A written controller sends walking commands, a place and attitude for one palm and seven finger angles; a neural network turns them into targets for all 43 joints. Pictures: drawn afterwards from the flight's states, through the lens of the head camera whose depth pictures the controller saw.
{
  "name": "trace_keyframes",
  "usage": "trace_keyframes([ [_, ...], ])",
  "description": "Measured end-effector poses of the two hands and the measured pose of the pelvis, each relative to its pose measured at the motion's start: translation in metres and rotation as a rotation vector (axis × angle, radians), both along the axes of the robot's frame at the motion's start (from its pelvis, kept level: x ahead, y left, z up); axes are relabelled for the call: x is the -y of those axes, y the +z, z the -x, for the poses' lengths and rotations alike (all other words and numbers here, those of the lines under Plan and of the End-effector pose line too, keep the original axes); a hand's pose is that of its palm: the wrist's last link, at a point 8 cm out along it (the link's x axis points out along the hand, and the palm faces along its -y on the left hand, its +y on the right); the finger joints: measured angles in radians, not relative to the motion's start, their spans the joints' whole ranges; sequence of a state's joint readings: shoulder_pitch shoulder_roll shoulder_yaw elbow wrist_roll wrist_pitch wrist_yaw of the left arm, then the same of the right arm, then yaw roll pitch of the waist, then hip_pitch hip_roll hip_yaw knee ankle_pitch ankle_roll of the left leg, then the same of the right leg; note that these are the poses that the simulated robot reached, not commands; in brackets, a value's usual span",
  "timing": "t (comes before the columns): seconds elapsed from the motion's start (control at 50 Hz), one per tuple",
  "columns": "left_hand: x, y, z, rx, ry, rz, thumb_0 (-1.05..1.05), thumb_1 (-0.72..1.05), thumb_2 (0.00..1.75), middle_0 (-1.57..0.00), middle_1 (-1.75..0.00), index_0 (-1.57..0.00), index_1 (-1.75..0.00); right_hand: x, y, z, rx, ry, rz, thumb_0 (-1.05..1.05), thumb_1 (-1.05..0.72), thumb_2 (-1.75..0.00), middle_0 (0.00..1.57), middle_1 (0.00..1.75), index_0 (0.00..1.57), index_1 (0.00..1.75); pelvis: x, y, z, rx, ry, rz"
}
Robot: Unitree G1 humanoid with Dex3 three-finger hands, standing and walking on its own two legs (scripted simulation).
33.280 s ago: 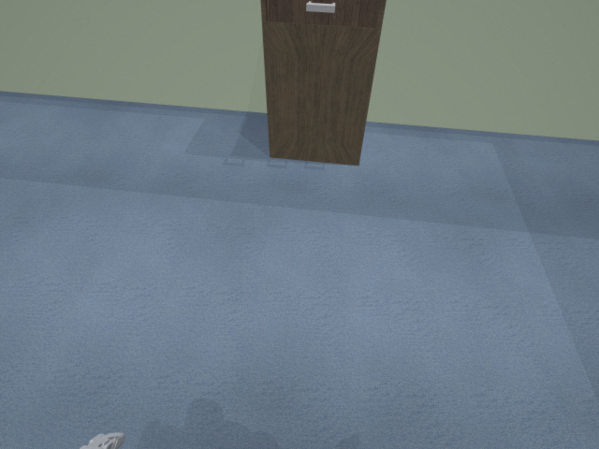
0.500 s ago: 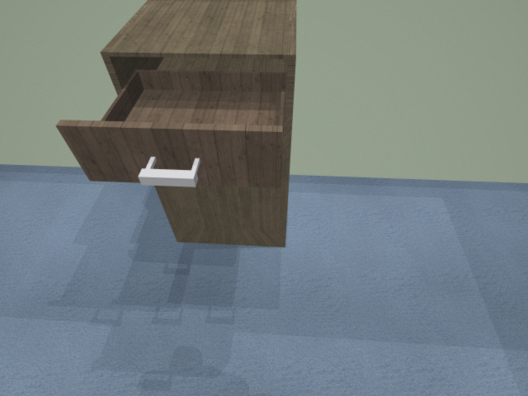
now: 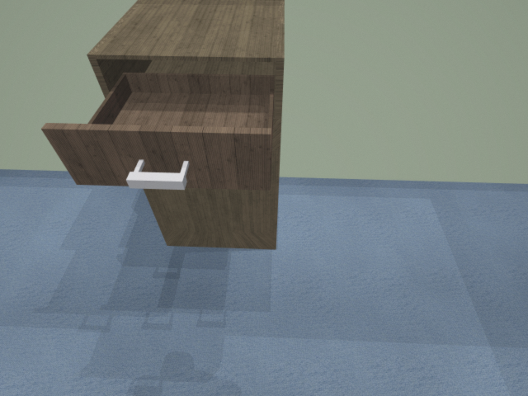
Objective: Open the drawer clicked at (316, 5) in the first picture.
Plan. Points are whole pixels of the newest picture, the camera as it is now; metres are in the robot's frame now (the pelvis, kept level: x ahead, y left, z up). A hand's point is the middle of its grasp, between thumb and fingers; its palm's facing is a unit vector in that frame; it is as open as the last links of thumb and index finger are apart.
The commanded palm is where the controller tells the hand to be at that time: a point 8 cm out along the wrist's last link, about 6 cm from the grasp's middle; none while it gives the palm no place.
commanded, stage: look to check the result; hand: left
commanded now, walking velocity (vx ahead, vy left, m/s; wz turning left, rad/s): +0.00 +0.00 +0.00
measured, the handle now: (160, 172) +0.52 +0.25 +0.02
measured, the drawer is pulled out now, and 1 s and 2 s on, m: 0.29 0.29 0.29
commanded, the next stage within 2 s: stand and wait in 0.54 s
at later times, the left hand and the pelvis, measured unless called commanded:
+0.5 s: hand out of the picture +0.00 +0.16 -0.17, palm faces +0.05 -0.98 -0.19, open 7.4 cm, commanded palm none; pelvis +0.01 -0.01 +0.00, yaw +0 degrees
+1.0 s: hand out of the picture +0.03 +0.16 -0.17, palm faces +0.04 -0.97 -0.22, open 7.4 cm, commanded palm none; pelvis +0.02 -0.02 +0.00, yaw +0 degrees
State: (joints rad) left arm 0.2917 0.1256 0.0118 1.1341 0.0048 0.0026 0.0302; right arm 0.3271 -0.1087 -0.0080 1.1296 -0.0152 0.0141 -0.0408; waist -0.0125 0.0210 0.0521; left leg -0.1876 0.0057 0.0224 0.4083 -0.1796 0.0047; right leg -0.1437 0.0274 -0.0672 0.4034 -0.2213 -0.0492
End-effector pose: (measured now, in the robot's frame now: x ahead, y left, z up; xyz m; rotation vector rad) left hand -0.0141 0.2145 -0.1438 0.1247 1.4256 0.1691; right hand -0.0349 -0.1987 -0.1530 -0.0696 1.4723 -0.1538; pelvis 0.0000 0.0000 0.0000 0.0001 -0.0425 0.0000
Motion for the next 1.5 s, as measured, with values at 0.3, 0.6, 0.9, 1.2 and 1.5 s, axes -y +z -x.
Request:
trace_keyframes([
  [0.3, 0.007, 0.002, 0.003, -0.018, 0.014, -0.007, 0.00, 0.91, 0.90, -0.20, -0.30, -0.20, -0.30, 0.008, -0.001, -0.020, 0.032, 0.014, 0.000, 0.00, -0.91, -0.90, 0.20, 0.30, 0.20, 0.30, 0.006, 0.000, -0.004, -0.001, 0.002, -0.002],
  [0.6, 0.011, 0.003, -0.017, 0.010, 0.000, -0.011, 0.00, 0.91, 0.90, -0.20, -0.30, -0.20, -0.30, 0.023, 0.000, -0.031, 0.036, 0.018, 0.019, 0.00, -0.91, -0.90, 0.20, 0.30, 0.20, 0.30, 0.014, 0.001, -0.011, -0.006, 0.001, -0.003],
  [0.9, 0.006, 0.005, -0.037, 0.042, -0.010, -0.034, 0.00, 0.90, 0.90, -0.20, -0.30, -0.20, -0.30, 0.035, 0.001, -0.044, 0.046, 0.028, 0.032, 0.00, -0.91, -0.90, 0.20, 0.30, 0.20, 0.30, 0.019, 0.001, -0.017, -0.006, 0.002, -0.003],
  [1.2, -0.001, 0.008, -0.048, 0.051, -0.018, -0.050, 0.00, 0.90, 0.90, -0.20, -0.30, -0.20, -0.30, 0.048, 0.004, -0.060, 0.066, 0.039, 0.058, 0.00, -0.91, -0.90, 0.20, 0.30, 0.20, 0.30, 0.020, 0.002, -0.023, -0.009, 0.000, -0.003],
  [1.5, -0.013, 0.012, -0.065, 0.078, -0.036, -0.071, 0.01, 0.90, 0.90, -0.20, -0.30, -0.20, -0.30, 0.058, 0.007, -0.076, 0.093, 0.054, 0.081, 0.00, -0.91, -0.90, 0.20, 0.30, 0.20, 0.30, 0.019, 0.003, -0.027, -0.011, -0.003, -0.004],
])
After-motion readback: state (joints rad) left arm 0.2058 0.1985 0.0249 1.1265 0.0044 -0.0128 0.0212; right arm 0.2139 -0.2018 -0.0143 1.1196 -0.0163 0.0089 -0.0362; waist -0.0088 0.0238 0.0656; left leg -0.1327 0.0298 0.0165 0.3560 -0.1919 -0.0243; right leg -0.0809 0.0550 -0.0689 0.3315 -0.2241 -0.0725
